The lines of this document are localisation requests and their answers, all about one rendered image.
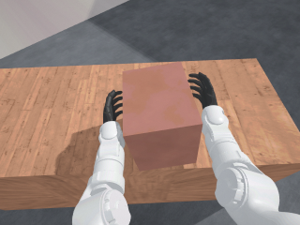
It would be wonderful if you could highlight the robot left forearm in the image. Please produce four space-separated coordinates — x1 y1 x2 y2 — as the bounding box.
79 121 126 202

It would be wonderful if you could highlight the robot left hand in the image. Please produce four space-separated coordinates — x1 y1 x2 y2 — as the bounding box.
103 89 123 124

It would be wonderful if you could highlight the robot right hand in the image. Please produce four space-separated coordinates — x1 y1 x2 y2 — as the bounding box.
187 72 218 109

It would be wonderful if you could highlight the robot right forearm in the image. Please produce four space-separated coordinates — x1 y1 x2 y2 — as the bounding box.
202 105 265 179

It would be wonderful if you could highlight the carton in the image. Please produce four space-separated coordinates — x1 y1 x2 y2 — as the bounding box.
122 61 203 172

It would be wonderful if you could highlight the robot right upper arm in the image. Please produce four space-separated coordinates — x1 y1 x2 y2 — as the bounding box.
215 166 300 225

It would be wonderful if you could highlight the robot left upper arm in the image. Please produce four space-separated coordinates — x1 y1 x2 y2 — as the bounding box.
72 188 131 225

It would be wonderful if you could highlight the pedestal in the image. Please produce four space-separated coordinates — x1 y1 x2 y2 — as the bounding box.
0 58 300 211

